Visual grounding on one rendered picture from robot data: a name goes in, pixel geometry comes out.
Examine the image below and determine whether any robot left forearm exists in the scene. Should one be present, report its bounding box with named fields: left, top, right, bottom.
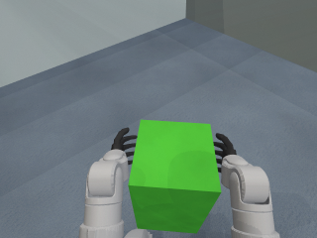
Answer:
left=78, top=149, right=129, bottom=238

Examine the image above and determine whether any left robot hand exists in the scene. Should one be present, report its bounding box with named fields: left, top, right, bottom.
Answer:
left=111, top=127, right=138, bottom=165

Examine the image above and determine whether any carton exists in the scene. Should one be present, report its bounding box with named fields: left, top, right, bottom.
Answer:
left=128, top=119, right=222, bottom=234

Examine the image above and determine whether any robot right forearm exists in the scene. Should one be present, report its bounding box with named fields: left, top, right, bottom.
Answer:
left=221, top=155, right=280, bottom=238

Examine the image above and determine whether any right robot hand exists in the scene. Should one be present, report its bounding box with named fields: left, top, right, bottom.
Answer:
left=213, top=133, right=237, bottom=173

